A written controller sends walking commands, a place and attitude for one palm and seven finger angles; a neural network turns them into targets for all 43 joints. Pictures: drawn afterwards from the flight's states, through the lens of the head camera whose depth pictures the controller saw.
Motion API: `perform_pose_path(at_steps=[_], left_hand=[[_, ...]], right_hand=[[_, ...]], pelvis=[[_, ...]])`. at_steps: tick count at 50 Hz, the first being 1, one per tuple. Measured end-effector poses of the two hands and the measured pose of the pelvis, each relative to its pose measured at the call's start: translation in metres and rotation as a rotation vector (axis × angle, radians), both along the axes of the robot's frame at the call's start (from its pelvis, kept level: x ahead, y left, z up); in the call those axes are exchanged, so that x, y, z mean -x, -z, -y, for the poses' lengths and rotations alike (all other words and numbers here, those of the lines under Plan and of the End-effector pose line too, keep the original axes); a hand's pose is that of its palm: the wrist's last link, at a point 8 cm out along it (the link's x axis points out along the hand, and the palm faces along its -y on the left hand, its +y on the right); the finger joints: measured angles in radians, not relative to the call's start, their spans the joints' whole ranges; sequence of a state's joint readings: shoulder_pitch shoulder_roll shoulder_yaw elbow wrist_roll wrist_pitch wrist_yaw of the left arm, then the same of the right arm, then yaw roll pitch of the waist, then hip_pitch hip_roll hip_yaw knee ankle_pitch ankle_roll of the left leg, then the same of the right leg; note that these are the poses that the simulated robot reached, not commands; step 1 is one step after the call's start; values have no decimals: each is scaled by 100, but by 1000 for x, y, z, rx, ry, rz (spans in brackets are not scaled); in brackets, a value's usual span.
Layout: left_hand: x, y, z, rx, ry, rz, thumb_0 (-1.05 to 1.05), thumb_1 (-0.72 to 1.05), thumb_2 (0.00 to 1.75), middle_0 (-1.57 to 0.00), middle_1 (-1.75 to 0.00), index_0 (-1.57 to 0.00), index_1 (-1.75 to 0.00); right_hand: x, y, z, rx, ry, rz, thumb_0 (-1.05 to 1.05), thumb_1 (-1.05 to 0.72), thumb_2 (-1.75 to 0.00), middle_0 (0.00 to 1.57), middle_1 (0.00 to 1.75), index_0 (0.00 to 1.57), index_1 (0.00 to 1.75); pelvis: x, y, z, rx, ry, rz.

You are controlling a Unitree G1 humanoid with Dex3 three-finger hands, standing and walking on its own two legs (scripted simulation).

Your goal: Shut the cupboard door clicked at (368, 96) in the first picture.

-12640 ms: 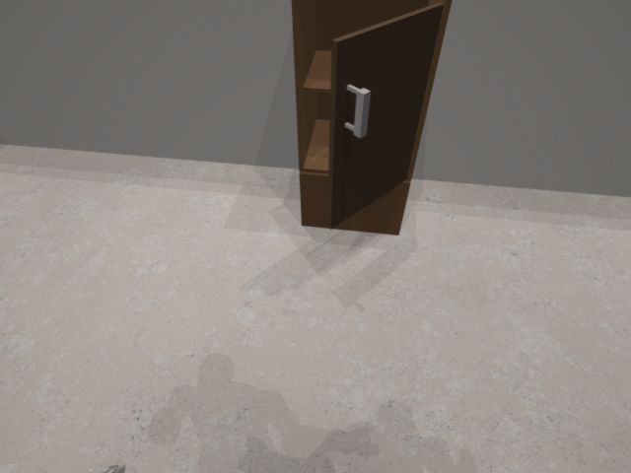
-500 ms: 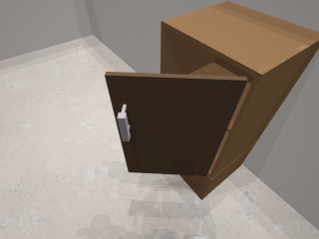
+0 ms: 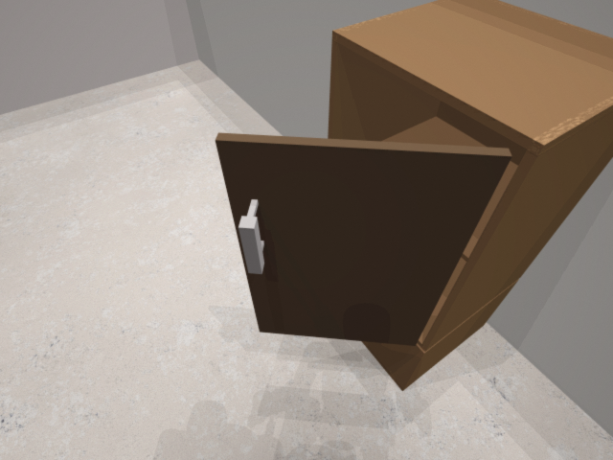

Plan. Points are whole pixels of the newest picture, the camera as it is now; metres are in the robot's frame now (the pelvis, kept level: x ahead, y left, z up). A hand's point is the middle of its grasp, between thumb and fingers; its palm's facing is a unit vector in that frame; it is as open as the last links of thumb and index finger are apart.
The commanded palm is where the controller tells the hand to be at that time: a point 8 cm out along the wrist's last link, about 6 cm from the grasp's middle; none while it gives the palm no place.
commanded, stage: come to a stop and stand still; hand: left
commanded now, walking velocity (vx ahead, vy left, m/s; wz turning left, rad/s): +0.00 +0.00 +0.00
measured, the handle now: (255, 236) +0.45 +0.12 +0.00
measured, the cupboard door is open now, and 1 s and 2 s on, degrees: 50 50 50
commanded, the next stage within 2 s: look again from close up in 0.50 s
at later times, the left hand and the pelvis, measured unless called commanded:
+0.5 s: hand out of the picture -0.01 +0.22 -0.15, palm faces +0.00 -0.98 -0.21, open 7.4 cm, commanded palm none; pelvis -0.01 +0.05 +0.01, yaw -1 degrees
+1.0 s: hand out of the picture +0.06 +0.22 -0.15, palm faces -0.01 -0.97 -0.22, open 7.3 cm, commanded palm none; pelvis +0.03 +0.04 +0.02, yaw -1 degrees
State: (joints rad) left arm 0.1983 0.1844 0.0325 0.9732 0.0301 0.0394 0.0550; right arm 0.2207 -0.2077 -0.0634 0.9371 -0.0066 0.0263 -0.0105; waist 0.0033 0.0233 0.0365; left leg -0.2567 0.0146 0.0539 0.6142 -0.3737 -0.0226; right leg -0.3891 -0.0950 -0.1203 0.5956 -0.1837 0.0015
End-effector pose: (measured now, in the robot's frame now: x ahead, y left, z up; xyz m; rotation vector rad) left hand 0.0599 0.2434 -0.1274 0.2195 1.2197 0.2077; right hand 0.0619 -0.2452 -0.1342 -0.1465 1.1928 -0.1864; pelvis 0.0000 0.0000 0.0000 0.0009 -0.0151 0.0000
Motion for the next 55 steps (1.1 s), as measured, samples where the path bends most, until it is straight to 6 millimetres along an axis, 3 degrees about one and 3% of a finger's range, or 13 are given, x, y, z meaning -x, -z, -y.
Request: perform_pose_path(at_steps=[4, 9, 13, 18, 26, 33, 44, 55], left_hand=[[21, 0, -24, -5, -15, -12, 0, 91, 90, -20, -30, -20, -30], [49, -6, -39, -19, -19, -37, 0, 91, 90, -20, -30, -20, -30], [72, -12, -39, -12, -23, -79, 0, 91, 90, -20, -30, -20, -30], [84, -11, -35, 28, -10, -135, 0, 91, 90, -20, -30, -20, -30], [66, -7, -27, 73, 9, -133, 0, 91, 90, -20, -30, -20, -30], [41, -5, -28, 68, 28, -128, 1, 92, 90, -20, -30, -20, -30], [8, -6, -26, 57, 32, -103, 0, 93, 90, -20, -30, -20, -30], [2, -3, -18, 63, 15, -119, 0, 93, 90, -20, -30, -20, -30]], right_hand=[[-7, -5, -20, 3, -26, 81, 0, -91, -90, 19, 30, 19, 30], [-10, -1, -46, -47, -52, 108, 0, -91, -90, 20, 30, 19, 30], [-5, 3, -62, -80, -56, 86, 0, -91, -90, 20, 30, 20, 30], [16, -1, -63, -60, -34, 40, -1, -93, -90, 20, 30, 20, 30], [63, -1, -64, -40, -8, -131, 0, -92, -90, 20, 30, 20, 30], [79, -2, -71, -51, 20, -208, 1, -91, -90, 20, 30, 19, 30], [54, 1, -77, -72, 16, -198, 0, -91, -90, 20, 30, 19, 30], [23, -2, -62, -40, 3, -166, 1, -91, -90, 20, 30, 19, 30]], pelvis=[[6, 2, -18, -3, 14, 33], [11, 1, -29, -22, 23, 32], [16, -3, -38, -17, 25, 24], [16, -10, -46, -13, 28, 9], [7, -14, -51, -11, 24, 2], [-5, -16, -49, -9, 23, 1], [-23, -16, -44, -6, 22, 4], [-37, -16, -37, -5, 19, 4]])
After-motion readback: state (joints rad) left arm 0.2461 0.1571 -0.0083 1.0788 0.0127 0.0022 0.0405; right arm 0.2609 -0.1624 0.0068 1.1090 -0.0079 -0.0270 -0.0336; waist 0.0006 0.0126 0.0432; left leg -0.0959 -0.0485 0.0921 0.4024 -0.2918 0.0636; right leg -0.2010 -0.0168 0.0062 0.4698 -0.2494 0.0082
